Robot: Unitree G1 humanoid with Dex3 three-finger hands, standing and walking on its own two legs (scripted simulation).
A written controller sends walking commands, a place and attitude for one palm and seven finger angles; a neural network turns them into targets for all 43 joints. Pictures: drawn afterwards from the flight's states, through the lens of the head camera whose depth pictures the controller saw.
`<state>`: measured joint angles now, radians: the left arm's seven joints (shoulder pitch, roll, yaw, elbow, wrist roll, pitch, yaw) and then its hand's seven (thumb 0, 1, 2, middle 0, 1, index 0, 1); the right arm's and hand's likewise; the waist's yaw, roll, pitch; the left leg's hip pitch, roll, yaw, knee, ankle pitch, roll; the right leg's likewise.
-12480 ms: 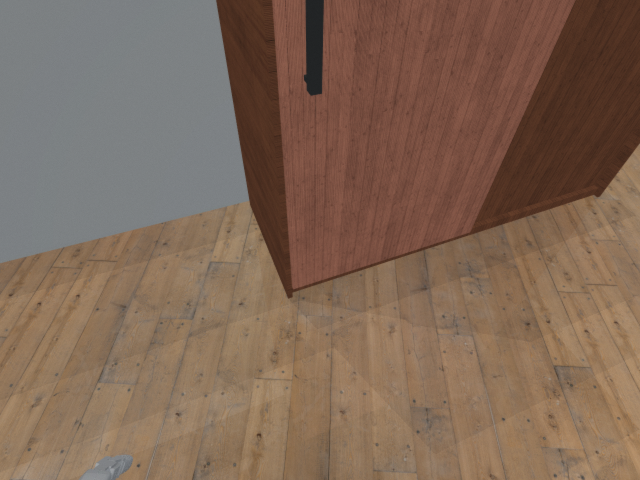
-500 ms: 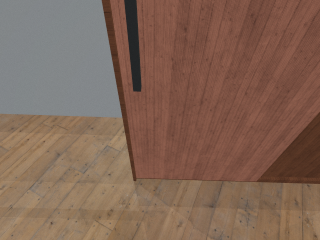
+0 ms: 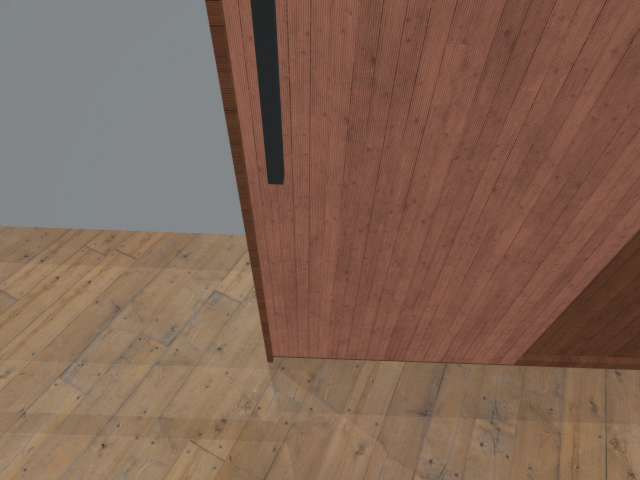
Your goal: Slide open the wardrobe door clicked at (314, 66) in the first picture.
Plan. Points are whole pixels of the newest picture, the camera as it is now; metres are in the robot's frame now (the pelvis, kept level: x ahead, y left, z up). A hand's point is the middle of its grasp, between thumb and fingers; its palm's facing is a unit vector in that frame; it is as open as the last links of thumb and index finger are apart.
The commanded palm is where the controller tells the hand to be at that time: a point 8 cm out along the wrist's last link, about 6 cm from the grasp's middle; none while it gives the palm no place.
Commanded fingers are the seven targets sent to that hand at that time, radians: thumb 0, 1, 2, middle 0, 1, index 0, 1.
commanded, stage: shuffle to correct the standing spot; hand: left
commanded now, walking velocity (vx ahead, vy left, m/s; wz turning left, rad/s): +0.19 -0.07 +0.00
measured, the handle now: (272, 92) +0.58 +0.12 +0.20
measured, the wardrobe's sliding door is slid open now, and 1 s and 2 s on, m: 0.00 0.00 0.00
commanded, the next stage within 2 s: come to a stop and stand still in 0.42 s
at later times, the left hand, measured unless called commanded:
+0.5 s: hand out of the picture +0.00 +0.15 -0.20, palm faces +0.04 -0.99 -0.11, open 7.4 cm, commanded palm none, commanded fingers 0.00 0.90 0.90 -0.20 -0.30 -0.20 -0.30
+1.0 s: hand (230, 435) +0.22 +0.16 -0.19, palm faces +0.07 -0.98 -0.18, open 7.3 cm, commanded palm none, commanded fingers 0.00 0.90 0.90 -0.20 -0.30 -0.20 -0.30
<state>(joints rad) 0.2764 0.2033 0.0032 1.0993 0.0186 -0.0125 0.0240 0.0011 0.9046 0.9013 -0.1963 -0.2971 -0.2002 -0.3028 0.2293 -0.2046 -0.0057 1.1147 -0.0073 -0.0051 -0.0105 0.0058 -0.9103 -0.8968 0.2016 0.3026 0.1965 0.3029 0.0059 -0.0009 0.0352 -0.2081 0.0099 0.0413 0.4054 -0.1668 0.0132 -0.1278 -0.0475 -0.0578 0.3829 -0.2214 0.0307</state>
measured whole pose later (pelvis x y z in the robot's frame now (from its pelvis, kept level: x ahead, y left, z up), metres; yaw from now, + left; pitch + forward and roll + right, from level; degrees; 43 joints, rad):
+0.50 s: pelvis +0.09 +0.00 -0.02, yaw -2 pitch +0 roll -1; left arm 0.45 0.12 0.03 1.16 0.02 0.00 0.01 0.00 0.91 0.90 -0.20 -0.30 -0.20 -0.30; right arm 0.35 -0.11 -0.01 1.12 -0.02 -0.05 -0.03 0.01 -0.91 -0.90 0.20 0.30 0.20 0.30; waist 0.00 -0.04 0.01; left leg -0.21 0.03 0.09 0.63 -0.43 0.02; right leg -0.22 -0.05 -0.05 0.78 -0.46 0.01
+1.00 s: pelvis +0.12 -0.02 -0.02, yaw +3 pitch -1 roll -1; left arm 0.10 0.15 0.04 0.96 0.03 0.02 0.03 0.00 0.91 0.90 -0.20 -0.30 -0.20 -0.30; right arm 0.21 -0.18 -0.06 1.03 -0.01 0.02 -0.03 0.00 -0.91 -0.90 0.20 0.30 0.19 0.30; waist -0.01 -0.01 0.11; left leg -0.34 0.03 0.07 0.81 -0.46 -0.03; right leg -0.38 -0.09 -0.12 0.58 -0.18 0.01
